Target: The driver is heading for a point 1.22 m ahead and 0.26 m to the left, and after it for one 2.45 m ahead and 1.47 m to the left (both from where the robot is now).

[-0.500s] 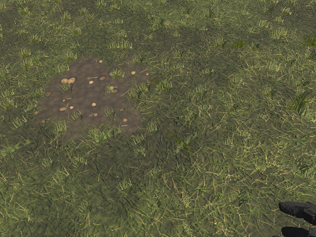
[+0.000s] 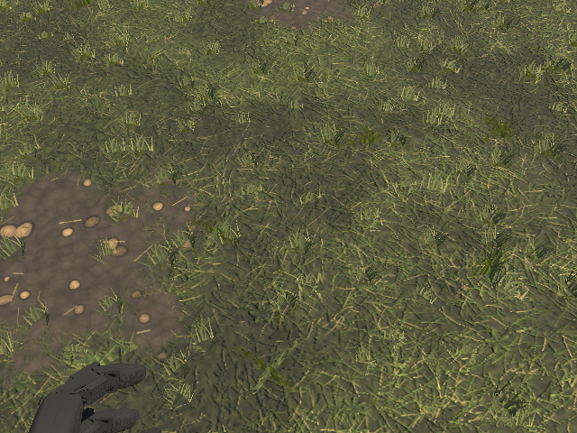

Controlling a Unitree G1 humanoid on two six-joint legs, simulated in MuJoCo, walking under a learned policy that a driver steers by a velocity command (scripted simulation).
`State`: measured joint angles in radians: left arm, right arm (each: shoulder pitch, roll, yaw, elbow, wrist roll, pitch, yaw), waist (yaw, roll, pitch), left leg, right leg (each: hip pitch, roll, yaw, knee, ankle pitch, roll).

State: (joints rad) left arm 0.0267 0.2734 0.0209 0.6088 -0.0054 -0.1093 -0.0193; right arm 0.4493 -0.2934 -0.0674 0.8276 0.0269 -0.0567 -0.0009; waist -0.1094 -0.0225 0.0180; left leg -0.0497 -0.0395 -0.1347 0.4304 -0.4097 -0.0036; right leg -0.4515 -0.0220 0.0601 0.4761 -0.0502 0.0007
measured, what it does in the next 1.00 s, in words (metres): walks ahead, turning left: left foot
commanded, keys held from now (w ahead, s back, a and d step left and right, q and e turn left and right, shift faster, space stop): w+q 0.72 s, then w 0.02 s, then w+e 0.26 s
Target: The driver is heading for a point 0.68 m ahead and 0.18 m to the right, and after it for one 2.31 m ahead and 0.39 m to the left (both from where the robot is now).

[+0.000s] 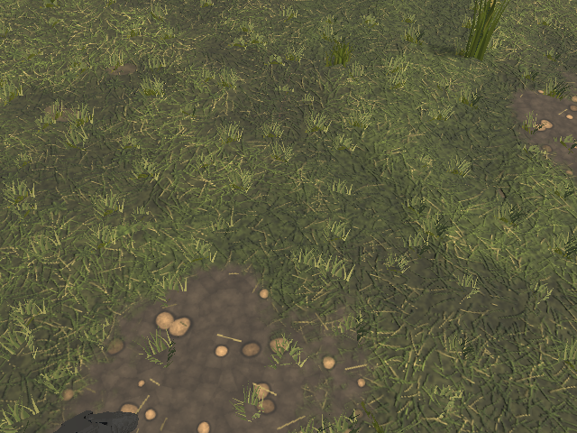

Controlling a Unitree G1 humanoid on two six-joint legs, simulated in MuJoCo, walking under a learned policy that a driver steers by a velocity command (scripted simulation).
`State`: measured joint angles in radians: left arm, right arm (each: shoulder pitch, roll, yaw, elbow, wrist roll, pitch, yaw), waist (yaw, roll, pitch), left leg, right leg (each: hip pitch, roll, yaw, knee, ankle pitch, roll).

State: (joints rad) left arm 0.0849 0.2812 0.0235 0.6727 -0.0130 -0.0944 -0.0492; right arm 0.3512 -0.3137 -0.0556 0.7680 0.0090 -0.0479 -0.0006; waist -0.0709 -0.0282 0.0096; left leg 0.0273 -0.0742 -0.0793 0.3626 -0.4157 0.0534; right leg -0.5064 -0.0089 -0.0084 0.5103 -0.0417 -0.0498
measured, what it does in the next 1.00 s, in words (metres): walks ahead, turning right: right foot, then left foot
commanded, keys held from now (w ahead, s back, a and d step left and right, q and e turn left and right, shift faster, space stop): w+e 0.88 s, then q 0.12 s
